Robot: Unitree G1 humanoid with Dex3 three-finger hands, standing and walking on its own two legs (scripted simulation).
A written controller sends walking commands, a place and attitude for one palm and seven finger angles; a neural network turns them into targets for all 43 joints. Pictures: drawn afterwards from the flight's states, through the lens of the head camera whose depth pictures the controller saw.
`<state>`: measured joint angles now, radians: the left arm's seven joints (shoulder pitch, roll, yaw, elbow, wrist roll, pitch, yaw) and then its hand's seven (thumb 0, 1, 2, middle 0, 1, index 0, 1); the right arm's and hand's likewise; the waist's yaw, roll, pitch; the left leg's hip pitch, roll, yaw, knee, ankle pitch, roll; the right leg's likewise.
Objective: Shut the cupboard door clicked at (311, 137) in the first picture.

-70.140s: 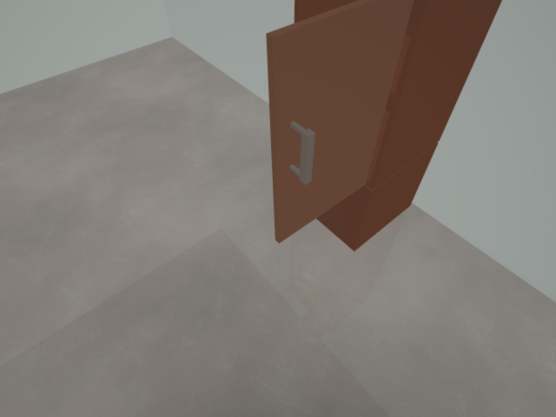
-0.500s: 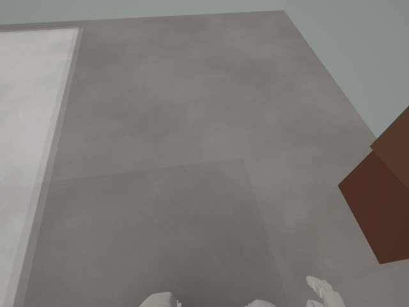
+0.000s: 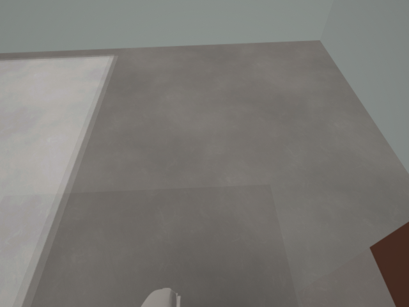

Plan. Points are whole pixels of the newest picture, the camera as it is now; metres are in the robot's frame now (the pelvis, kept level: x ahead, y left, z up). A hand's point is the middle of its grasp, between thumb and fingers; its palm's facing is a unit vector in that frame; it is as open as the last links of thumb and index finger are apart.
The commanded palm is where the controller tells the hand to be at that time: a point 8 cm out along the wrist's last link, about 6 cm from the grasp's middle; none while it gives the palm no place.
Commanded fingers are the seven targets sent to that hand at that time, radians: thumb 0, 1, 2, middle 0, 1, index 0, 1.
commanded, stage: turn to face it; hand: left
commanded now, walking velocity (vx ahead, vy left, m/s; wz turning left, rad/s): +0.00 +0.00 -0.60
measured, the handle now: out of the picture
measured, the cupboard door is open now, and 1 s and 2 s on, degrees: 10 10 10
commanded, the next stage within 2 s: none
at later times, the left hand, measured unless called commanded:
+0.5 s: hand (131, 280) +0.21 +0.19 -0.17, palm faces -0.19 -0.95 -0.26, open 7.4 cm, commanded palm none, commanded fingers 0.00 0.90 0.90 -0.20 -0.30 -0.20 -0.30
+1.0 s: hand (156, 233) +0.32 +0.15 -0.17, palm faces -0.52 -0.84 -0.19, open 7.4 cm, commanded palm none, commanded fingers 0.00 0.90 0.90 -0.20 -0.30 -0.20 -0.30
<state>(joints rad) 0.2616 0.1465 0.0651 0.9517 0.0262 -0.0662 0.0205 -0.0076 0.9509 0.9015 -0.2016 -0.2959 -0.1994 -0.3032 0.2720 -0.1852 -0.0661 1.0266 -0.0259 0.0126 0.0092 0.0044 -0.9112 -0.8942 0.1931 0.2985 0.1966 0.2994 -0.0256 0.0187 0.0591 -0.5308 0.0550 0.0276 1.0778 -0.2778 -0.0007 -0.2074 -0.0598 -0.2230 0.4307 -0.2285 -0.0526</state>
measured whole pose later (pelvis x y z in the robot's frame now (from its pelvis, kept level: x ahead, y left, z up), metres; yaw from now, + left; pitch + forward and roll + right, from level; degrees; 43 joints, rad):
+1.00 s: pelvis +0.12 +0.03 +0.00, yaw -34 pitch +1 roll -2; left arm 0.14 0.26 0.09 0.87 0.02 0.08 -0.04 0.01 0.91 0.90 -0.20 -0.30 -0.20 -0.30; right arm 0.20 -0.21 -0.01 0.88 -0.03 0.01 -0.03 0.00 -0.90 -0.89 0.20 0.30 0.20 0.30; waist 0.01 -0.02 0.11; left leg -0.26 0.10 0.10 0.52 -0.28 0.00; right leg -0.47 0.01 -0.02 1.05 -0.49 0.05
